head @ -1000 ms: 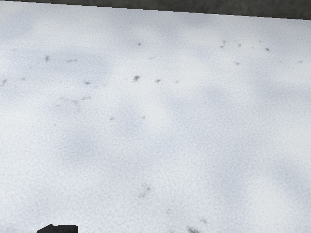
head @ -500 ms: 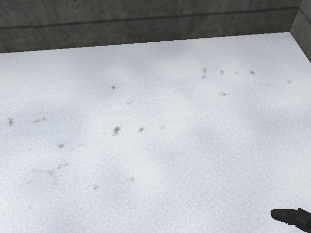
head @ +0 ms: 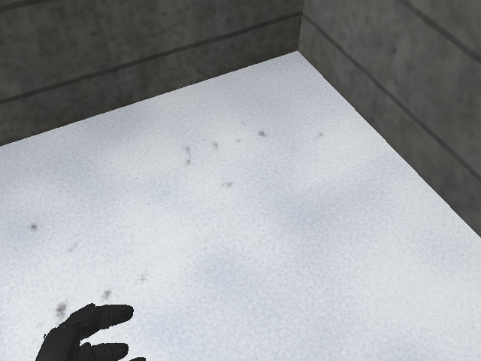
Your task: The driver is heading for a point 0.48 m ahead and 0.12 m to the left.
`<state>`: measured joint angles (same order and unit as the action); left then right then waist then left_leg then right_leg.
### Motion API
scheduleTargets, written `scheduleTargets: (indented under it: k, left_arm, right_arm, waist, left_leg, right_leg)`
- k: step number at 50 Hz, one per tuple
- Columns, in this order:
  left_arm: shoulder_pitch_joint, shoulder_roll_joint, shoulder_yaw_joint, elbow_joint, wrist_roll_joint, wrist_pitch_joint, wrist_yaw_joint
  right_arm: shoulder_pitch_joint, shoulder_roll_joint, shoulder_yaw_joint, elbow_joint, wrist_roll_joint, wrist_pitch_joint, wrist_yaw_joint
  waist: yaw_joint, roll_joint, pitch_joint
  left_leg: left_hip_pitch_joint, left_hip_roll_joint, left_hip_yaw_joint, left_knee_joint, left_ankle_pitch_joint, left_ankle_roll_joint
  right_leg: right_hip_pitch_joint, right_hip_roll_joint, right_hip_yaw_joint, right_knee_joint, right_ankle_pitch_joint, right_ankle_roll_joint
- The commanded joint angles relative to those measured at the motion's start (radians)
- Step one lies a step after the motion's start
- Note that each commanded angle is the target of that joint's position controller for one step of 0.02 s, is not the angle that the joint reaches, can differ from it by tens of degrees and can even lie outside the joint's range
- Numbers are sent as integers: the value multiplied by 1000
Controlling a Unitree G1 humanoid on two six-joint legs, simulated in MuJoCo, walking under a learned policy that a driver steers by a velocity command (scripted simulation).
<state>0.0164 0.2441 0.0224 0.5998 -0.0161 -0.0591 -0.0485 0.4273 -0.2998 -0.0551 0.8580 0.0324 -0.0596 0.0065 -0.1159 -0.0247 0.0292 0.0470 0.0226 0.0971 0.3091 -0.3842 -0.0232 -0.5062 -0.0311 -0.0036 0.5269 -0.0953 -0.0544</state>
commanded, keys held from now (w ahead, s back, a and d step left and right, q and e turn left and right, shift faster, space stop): w+q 0.50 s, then no key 0.50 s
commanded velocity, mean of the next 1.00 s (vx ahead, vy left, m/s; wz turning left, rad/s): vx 0.35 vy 0.00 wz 0.29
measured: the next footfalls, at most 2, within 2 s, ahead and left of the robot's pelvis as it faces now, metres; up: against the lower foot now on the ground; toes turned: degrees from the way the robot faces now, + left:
right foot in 0.02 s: +0.17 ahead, -0.12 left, +0.00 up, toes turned -1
left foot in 0.54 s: +0.42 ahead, +0.18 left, +0.00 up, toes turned +19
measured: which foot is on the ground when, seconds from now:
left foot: down 0.00-0.04, up 0.06-0.52, down 0.54-1.00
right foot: up 0.00-0.00, down 0.02-0.54, up 0.56-0.96, down 0.98-1.00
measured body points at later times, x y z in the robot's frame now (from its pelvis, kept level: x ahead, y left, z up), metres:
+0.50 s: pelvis +0.26 +0.02 -0.01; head +0.29 +0.04 +0.44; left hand +0.22 +0.31 -0.13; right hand +0.52 -0.16 -0.09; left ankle +0.38 +0.17 -0.71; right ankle +0.13 -0.12 -0.73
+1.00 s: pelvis +0.43 +0.09 +0.01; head +0.44 +0.09 +0.46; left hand +0.47 +0.38 -0.11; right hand +0.64 -0.11 -0.11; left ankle +0.38 +0.16 -0.73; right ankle +0.54 -0.02 -0.73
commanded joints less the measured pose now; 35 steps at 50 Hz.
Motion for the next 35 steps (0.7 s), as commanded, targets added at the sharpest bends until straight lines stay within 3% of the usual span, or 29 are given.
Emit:
scheduleTargets:
  k: [1,2,3,4,5,6,7,9,12,16,19,22,24,25,26,27,28,29,30,31,32,33,35]
  left_arm:
    - [311,213,94,13,15,-16,22]
    - [423,317,114,25,38,-7,37]
    - [435,262,99,23,33,-5,39]
    - [378,203,79,34,21,-6,37]
    - [319,164,66,39,12,-9,35]
    - [259,129,57,45,13,-15,31]
    - [218,104,51,48,18,-26,27]
    - [181,97,57,65,26,-46,25]
    - [183,117,68,102,35,-61,36]
    - [208,154,78,133,29,-54,52]
    - [259,188,90,162,16,-41,59]
    - [287,210,100,186,-2,-18,61]
    - [277,239,108,187,-8,-3,64]
    - [268,253,112,185,-11,5,68]
    - [254,250,108,183,-15,15,71]
    - [269,222,94,176,-7,11,74]
    - [376,80,48,125,39,-8,62]
    - [349,136,45,145,19,-37,52]
    - [260,196,64,135,-24,-42,46]
    - [228,170,54,124,-22,-45,53]
    - [202,167,55,132,1,-40,63]
    - [209,179,62,136,8,-27,68]
    - [258,154,61,153,10,5,73]
  right_arm:
    - [-59,-154,-23,-60,-5,-7,-9]
    - [7,-37,14,-102,-27,-22,-4]
    - [15,-73,8,-87,-10,-38,-4]
    - [-53,-145,-18,-104,16,-40,-2]
    - [-105,-139,-18,-118,16,-37,-2]
    - [-130,-124,-20,-119,2,-30,-6]
    - [-114,-113,-25,-111,-5,-16,-8]
    - [-73,-64,-19,-94,-1,12,-8]
    - [-123,-49,-20,-118,-6,27,-12]
    - [-240,-23,-8,-157,-11,18,12]
    - [-344,-15,1,-204,-12,18,33]
    - [-398,-31,-3,-247,-13,21,49]
    - [-376,-56,-17,-263,-14,26,55]
    - [-315,-80,-31,-256,-14,30,54]
    - [-180,-118,-56,-224,-17,31,49]
    - [-37,-184,-88,-190,-21,35,31]
    - [-46,-313,-106,-196,-31,31,14]
    - [-34,-246,-80,-242,-36,19,17]
    - [-69,-183,-59,-231,-44,11,24]
    - [-112,-150,-51,-218,-30,5,24]
    - [-170,-116,-42,-217,-22,4,21]
    - [-208,-94,-32,-223,-30,3,17]
    - [-245,-101,-32,-222,-45,-3,15]
  waist:
    - [250,85,-203]
    - [240,-141,-361]
    - [252,-188,-445]
    - [242,-131,-274]
    - [211,-111,-169]
    - [177,-80,-102]
    - [142,-101,-66]
    - [102,-91,-44]
    - [94,-48,1]
    - [131,-27,32]
    - [171,-6,67]
    - [179,-9,80]
    - [148,-36,38]
    - [109,-52,-12]
    - [28,-37,-78]
    - [-39,22,-162]
    - [72,319,-257]
    - [20,210,-479]
    - [3,116,-386]
    - [36,78,-264]
    - [64,39,-183]
    - [98,57,-158]
    - [142,66,-152]
  left_leg:
    - [-244,151,-90,368,691,114]
    - [-633,3,-48,763,148,39]
    - [-741,-37,-205,937,-200,32]
    - [-821,16,-224,990,-144,35]
    - [-823,60,-191,960,-61,38]
    - [-795,88,-182,916,10,33]
    - [-736,113,-192,881,67,28]
    - [-665,119,-193,870,127,13]
    - [-721,118,-215,789,229,-5]
    - [-710,104,-168,535,426,7]
    - [-726,98,-125,415,435,32]
    - [-749,83,-88,350,343,71]
    - [-663,30,-31,337,242,107]
    - [-568,-13,2,339,192,130]
    - [-381,-67,20,278,225,158]
    - [-103,-54,-61,231,374,194]
    - [279,249,-566,221,557,375]
    - [335,378,-849,94,658,468]
    - [265,342,-659,96,804,413]
    - [133,293,-513,112,854,364]
    - [4,252,-430,95,852,326]
    - [-104,229,-379,63,872,310]
    - [-221,206,-316,15,932,307]
  right_leg:
    - [564,-38,43,-25,46,-84]
    - [939,-330,458,-43,-42,-209]
    - [918,-407,703,-171,-141,-264]
    - [792,-367,551,-196,-182,-221]
    - [661,-318,410,-225,-167,-188]
    - [544,-274,324,-267,-137,-166]
    - [452,-242,249,-308,-81,-150]
    - [355,-228,153,-368,13,-151]
    - [344,-224,33,-398,133,-148]
    - [379,-203,-92,-409,159,-122]
    - [456,-239,-129,-405,156,-115]
    - [568,-270,-157,-347,230,-93]
    - [607,-270,-187,-236,512,-70]
    - [611,-261,-202,-126,676,-56]
    - [561,-226,-225,72,767,-30]
    - [384,-176,-229,330,606,19]
    - [-88,11,-205,747,-335,105]
    - [-134,72,46,916,-562,113]
    - [-176,13,90,916,-490,97]
    - [-190,-34,70,834,-424,84]
    - [-169,-66,59,757,-377,84]
    - [-93,-84,64,718,-344,82]
    - [8,-77,57,656,-296,95]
